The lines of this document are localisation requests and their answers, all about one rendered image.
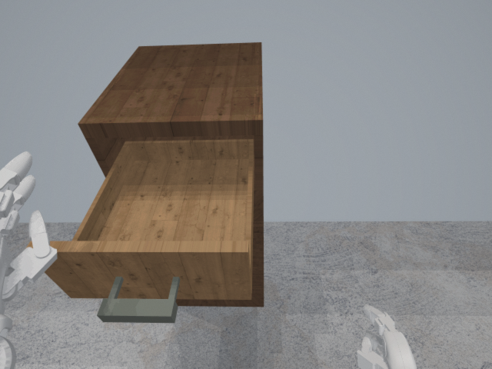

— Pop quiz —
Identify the cabinet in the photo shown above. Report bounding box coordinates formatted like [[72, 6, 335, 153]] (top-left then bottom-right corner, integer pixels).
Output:
[[78, 42, 264, 307]]

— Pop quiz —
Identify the drawer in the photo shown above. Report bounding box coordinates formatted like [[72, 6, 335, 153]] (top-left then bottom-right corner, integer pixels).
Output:
[[26, 139, 254, 300]]

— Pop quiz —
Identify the left robot hand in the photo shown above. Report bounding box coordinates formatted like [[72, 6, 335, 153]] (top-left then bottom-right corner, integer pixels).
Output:
[[0, 151, 57, 314]]

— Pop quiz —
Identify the right robot hand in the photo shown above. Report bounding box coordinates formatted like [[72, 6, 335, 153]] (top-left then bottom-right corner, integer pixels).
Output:
[[357, 304, 417, 369]]

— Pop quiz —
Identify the handle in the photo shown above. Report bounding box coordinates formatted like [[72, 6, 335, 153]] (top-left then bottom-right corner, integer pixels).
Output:
[[97, 277, 180, 323]]

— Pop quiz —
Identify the robot left forearm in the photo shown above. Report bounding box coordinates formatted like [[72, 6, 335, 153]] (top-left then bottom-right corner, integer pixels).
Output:
[[0, 314, 16, 369]]

